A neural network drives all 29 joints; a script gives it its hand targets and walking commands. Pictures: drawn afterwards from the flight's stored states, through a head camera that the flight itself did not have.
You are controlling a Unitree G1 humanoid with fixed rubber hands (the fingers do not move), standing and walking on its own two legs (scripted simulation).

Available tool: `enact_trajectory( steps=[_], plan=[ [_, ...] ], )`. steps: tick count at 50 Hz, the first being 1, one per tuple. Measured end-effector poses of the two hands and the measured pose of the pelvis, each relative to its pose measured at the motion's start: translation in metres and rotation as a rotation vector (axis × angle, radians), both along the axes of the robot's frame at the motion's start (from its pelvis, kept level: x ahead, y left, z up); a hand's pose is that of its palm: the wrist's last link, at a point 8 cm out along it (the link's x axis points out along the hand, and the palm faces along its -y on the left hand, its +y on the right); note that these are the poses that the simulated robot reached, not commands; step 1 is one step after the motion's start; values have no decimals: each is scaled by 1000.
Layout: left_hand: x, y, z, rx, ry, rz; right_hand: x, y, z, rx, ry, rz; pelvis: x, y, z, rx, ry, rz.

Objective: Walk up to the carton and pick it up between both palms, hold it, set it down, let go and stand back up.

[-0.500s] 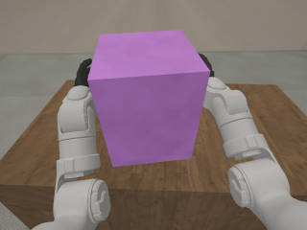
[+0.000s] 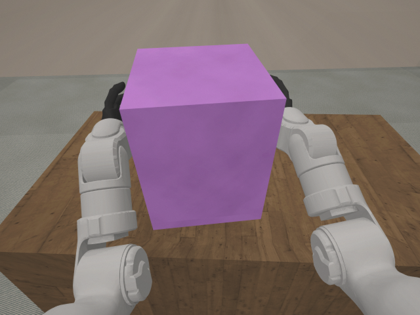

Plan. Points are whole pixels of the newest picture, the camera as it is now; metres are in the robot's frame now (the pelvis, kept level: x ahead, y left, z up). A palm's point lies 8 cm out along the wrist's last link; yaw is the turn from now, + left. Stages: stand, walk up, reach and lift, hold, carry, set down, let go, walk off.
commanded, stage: hold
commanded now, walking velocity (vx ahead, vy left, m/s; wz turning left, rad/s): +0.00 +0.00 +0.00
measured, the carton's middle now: (200, 136) +0.36 +0.00 +0.22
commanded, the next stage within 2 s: none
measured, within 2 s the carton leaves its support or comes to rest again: neither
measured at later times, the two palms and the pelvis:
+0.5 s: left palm (111, 127) +0.37 +0.15 +0.25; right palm (277, 114) +0.36 -0.14 +0.25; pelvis +0.00 +0.00 +0.00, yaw +0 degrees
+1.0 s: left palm (113, 126) +0.37 +0.15 +0.24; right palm (277, 116) +0.37 -0.14 +0.25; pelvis +0.00 +0.01 +0.00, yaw +0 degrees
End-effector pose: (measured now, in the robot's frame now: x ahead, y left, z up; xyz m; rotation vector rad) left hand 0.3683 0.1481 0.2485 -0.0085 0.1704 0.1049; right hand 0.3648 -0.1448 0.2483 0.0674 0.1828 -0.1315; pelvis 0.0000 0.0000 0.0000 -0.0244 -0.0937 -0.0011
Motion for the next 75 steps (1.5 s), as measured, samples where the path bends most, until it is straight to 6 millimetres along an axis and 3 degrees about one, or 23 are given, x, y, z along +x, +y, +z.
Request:
enact_trajectory(
  steps=[10, 30, 41, 56, 65, 75],
  plan=[
    [4, -2, 9, 7, -18, -13, 0, -2, 8, -28, -17, -7, -2, 1, 0, 0, 10, -6],
    [-1, 8, -3, 4, 6, -3, -1, 8, 2, -18, 7, 0, -2, 6, 0, -3, 3, -3],
    [5, 6, 3, 16, -2, -2, 4, 6, 6, -23, 0, -2, -2, 7, 0, -3, 17, -6],
    [2, 2, -8, 8, 13, 0, 1, 3, -6, -10, 16, -1, 2, 7, 0, -4, 0, -3],
    [-1, 5, 6, 11, -27, 12, 2, 5, 5, -8, -24, 11, 1, 5, 0, -5, 5, -2],
    [4, 2, 3, 16, 5, -2, 4, 2, 4, -17, 8, 2, 1, 3, 0, -1, 6, -1]
  ],
)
